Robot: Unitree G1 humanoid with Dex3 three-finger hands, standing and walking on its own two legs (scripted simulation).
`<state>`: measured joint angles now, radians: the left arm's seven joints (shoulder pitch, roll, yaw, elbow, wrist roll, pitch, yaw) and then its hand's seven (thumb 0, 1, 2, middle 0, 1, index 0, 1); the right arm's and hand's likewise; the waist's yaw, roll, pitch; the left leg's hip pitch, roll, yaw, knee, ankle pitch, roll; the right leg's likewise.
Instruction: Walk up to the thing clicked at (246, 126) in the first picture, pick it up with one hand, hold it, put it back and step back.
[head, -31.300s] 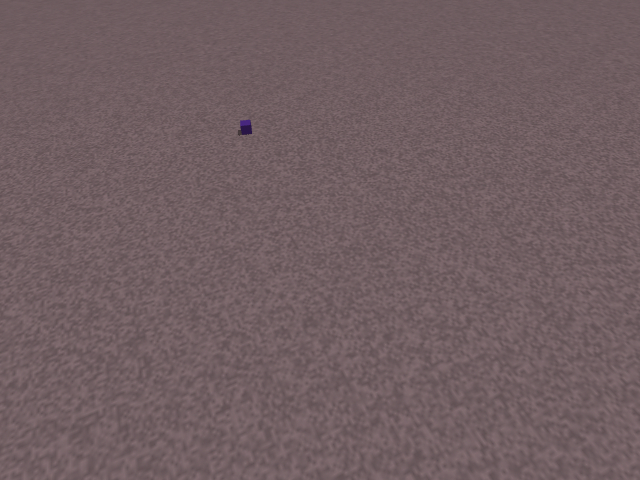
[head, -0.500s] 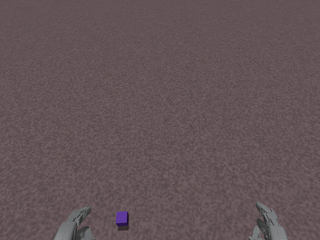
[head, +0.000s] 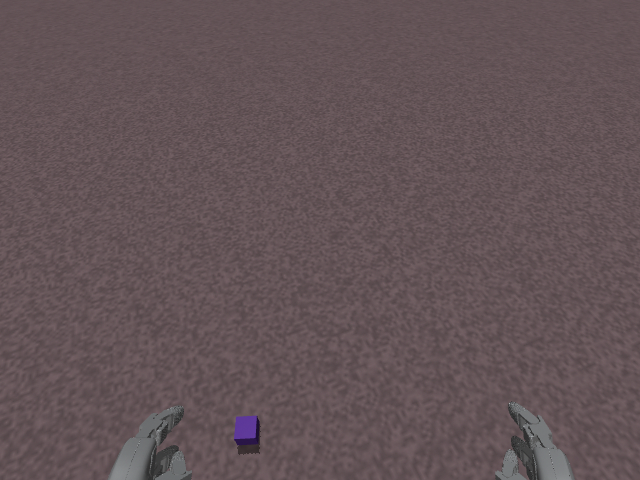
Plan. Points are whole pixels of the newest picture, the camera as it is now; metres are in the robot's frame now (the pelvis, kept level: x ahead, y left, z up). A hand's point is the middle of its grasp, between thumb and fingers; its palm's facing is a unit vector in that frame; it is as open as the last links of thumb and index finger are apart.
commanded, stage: stand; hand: left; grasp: from above
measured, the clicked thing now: (247, 430) +0.40 +0.24 -0.68
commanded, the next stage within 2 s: none
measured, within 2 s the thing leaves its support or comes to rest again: neither
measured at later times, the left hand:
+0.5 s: hand out of the picture +0.05 +0.24 -0.11, palm faces +0.04 -0.95 -0.32, open 7.4 cm
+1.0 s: hand out of the picture +0.03 +0.24 -0.10, palm faces +0.03 -0.94 -0.34, open 7.4 cm
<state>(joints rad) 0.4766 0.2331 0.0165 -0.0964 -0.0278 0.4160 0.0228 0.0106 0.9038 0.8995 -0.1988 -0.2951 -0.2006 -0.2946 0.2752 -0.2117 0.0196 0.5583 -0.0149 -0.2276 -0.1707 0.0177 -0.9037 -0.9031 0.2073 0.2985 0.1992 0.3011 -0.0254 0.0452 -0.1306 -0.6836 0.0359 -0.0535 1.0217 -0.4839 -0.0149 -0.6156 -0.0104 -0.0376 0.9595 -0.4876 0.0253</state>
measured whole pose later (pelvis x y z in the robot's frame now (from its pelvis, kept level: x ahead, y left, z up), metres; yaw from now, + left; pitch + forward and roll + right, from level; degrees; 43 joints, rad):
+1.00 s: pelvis -0.01 +0.00 +0.07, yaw +0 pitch -4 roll +0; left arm 0.17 0.30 0.03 1.13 0.03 0.00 0.02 0.00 0.90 0.90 -0.20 -0.30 -0.20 -0.30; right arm 0.14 -0.31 -0.03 1.12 -0.02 0.00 -0.01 0.01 -0.91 -0.90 0.21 0.30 0.20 0.30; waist 0.01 0.02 0.07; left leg -0.14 0.01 -0.02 0.40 -0.18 -0.01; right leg -0.10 -0.04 -0.03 0.38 -0.21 0.03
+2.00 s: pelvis +0.01 +0.00 +0.07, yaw +0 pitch -3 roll +0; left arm 0.11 0.32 0.03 1.15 0.02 0.00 0.00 0.00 0.90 0.90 -0.20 -0.30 -0.20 -0.30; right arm 0.10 -0.33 -0.01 1.15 -0.01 -0.01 0.00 0.01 -0.91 -0.90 0.21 0.30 0.20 0.30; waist 0.01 0.01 0.06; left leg -0.12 0.02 -0.02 0.34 -0.17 -0.02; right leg -0.08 -0.03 -0.02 0.32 -0.19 0.03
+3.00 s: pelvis -0.09 +0.03 +0.03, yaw +0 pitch -2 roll +1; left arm 0.02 0.42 0.06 0.87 0.02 0.06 0.02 0.01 0.90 0.90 -0.20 -0.30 -0.20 -0.30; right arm 0.17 -0.38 -0.07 0.93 -0.02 0.03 0.02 0.01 -0.91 -0.90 0.20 0.30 0.20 0.30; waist -0.02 -0.07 0.19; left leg -0.29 -0.06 0.00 0.76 -0.45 0.04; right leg -0.50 0.00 0.12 0.88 -0.45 -0.01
